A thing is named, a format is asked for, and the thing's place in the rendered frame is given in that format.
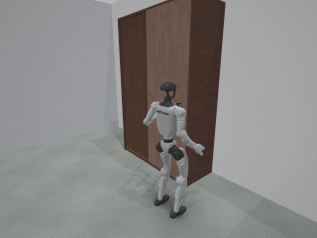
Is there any robot right forearm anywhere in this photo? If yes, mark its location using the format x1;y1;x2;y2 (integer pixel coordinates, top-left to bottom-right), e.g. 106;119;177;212
181;131;198;150

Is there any robot right shin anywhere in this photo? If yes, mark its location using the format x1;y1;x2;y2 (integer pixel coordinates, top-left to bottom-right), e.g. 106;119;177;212
173;178;187;212

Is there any robot left forearm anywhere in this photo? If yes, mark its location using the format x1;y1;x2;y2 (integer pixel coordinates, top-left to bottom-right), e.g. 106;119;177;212
144;114;157;123

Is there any right robot hand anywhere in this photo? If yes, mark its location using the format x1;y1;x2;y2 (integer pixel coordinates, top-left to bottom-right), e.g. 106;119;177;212
194;144;205;156

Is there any wardrobe door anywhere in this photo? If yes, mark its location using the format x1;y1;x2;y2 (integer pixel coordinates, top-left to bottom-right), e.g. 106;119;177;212
121;12;149;159
146;0;191;179

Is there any left robot upper arm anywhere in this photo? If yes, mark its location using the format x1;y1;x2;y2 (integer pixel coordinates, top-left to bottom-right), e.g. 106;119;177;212
143;101;160;126

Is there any robot right foot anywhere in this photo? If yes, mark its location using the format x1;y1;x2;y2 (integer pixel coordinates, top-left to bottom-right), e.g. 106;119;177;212
169;206;186;219

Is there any right robot upper arm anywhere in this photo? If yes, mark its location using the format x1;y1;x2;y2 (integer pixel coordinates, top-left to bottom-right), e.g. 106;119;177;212
174;106;186;139

